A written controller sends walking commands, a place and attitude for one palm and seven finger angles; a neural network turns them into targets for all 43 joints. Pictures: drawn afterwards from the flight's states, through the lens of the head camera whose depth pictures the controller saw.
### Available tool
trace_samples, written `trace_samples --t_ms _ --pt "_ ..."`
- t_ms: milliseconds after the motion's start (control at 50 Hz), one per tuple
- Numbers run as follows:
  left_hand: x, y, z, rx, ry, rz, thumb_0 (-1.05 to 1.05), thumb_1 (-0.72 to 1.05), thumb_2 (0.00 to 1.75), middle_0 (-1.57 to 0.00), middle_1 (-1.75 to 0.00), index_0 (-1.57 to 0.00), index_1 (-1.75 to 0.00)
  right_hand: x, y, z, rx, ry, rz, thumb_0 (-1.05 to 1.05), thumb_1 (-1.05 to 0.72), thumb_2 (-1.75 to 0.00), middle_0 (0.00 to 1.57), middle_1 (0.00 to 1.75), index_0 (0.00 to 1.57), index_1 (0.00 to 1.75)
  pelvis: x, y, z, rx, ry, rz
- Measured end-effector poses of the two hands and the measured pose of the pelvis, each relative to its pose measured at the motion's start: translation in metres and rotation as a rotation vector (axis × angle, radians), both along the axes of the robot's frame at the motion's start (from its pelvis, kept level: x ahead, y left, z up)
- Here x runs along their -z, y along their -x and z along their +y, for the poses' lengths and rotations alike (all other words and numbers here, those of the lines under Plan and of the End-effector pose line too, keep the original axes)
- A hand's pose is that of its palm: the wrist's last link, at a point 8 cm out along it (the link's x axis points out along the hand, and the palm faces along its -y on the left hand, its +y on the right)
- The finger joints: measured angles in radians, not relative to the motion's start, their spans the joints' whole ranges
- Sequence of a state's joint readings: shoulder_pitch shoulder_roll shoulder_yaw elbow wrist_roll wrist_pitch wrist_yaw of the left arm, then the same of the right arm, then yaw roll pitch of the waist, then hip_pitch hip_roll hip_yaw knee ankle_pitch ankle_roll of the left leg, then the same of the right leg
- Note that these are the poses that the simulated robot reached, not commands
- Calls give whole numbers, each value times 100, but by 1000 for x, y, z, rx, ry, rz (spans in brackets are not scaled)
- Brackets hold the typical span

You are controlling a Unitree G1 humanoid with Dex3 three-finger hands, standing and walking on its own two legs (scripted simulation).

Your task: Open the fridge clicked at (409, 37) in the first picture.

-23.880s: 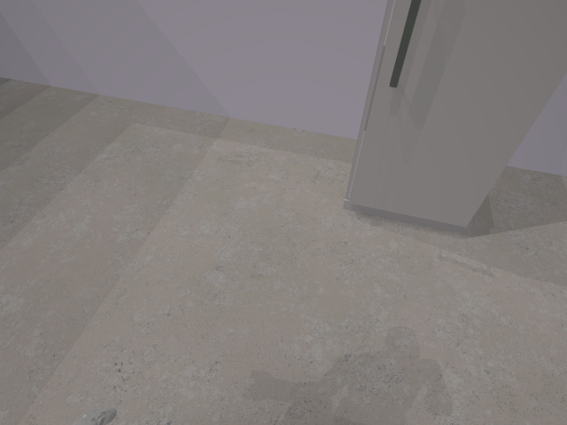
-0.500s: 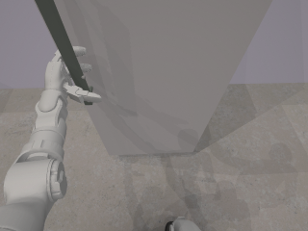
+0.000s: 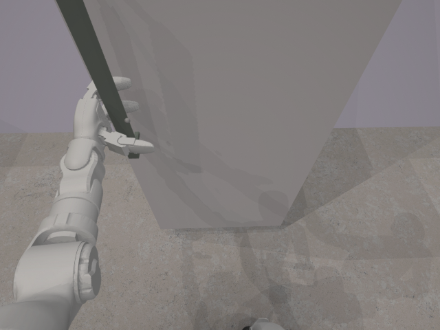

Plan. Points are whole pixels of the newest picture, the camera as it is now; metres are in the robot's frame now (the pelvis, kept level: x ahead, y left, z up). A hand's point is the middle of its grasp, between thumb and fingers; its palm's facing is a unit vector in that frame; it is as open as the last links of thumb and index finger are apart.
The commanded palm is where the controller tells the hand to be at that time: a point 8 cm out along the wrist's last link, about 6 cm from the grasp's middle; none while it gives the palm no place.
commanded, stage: grip the handle and tug to test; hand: left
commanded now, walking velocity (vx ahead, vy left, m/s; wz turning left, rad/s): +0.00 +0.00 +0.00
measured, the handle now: (108, 77) +0.52 +0.19 +0.16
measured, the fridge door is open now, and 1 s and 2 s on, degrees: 0 0 4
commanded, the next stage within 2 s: pull the door a little, standing still in 1.28 s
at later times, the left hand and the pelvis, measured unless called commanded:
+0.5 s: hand (124, 121) +0.46 +0.17 +0.11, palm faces +0.00 -1.00 -0.01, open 6.3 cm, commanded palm +0.43 +0.21 +0.11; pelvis -0.01 +0.00 +0.00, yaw +0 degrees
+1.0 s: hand (124, 120) +0.46 +0.17 +0.11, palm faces -0.01 -1.00 -0.01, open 5.6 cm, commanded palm +0.43 +0.21 +0.11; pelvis -0.02 +0.00 -0.01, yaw +0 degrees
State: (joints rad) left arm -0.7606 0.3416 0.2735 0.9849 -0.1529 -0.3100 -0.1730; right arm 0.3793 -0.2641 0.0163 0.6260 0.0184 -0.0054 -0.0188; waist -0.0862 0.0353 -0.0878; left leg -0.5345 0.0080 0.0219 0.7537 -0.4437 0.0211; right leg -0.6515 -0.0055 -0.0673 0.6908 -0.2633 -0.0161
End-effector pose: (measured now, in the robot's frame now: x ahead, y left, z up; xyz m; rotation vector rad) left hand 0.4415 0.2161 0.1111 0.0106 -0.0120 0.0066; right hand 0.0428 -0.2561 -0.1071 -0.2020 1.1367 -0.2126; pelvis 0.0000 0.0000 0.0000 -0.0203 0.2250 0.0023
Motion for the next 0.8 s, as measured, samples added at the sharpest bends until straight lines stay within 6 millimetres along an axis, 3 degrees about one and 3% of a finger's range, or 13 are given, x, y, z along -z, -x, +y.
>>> trace_samples --t_ms 300,540,800 --pt "-1 3 3 3 4 -1 -1 14 57 -35 -129 -33 -129 -1 -5 1 -4 4 -6 1 -91 -90 20 30 21 30 -1 -1 1 0 1 -7" --pt "-1 1 5 6 5 3 0 68 80 -42 -137 -40 -137 0 6 0 -7 17 10 1 -91 -90 20 30 21 30 1 6 2 -3 -1 -2" --pt "0 -1 6 24 10 3 0 68 82 -43 -140 -42 -140 1 24 -2 3 30 32 1 -91 -90 20 30 21 30 4 15 1 -5 -2 4"
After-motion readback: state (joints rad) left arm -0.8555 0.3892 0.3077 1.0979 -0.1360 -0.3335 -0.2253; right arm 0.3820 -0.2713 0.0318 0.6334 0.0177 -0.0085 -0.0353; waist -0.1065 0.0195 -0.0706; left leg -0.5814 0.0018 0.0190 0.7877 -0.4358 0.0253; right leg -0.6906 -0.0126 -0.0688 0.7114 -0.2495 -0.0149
